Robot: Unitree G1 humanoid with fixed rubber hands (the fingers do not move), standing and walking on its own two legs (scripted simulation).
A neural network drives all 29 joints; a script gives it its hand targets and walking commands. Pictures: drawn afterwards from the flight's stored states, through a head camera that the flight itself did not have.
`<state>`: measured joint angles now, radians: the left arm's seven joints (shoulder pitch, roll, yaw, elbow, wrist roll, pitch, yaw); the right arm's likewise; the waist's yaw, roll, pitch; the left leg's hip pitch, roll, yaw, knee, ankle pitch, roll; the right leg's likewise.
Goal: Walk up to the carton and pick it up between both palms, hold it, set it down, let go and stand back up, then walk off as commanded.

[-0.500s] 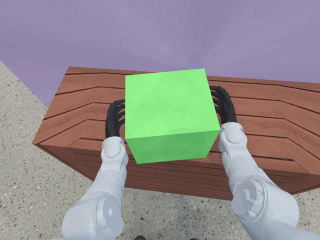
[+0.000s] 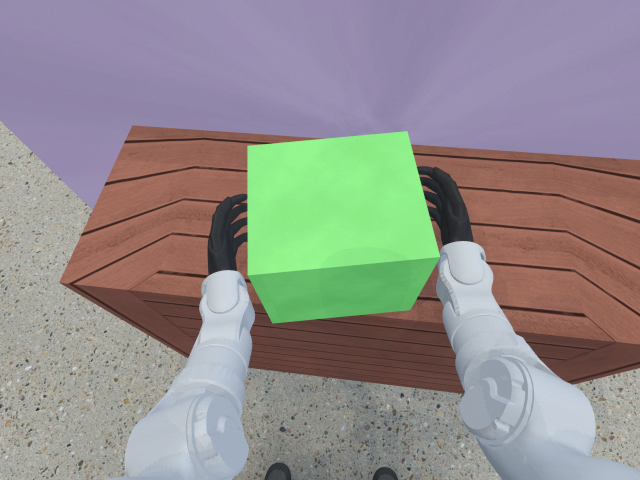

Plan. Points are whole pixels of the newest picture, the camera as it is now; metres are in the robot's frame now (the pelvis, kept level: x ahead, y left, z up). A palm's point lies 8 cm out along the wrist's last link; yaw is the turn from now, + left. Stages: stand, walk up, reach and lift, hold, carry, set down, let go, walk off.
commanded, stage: reach and lift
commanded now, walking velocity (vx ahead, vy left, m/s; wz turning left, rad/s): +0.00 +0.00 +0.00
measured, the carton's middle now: (335, 234) +0.44 +0.05 -0.03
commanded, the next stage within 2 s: none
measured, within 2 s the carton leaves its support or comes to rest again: leaves its support in 1.18 s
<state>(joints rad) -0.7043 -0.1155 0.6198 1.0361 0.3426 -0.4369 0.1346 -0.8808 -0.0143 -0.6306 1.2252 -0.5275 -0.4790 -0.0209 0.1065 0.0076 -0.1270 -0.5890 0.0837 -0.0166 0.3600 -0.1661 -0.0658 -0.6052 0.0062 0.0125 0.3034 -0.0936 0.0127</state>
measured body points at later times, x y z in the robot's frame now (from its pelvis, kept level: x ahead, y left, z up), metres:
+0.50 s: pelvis -0.01 +0.00 +0.00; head +0.13 +0.01 +0.43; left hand +0.39 +0.19 -0.02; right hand +0.46 -0.10 +0.01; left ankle -0.03 +0.16 -0.74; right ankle +0.00 -0.13 -0.74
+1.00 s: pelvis -0.01 +0.00 -0.01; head +0.10 -0.01 +0.43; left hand +0.38 +0.19 -0.02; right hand +0.45 -0.10 +0.01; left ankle -0.03 +0.16 -0.74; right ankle +0.00 -0.13 -0.74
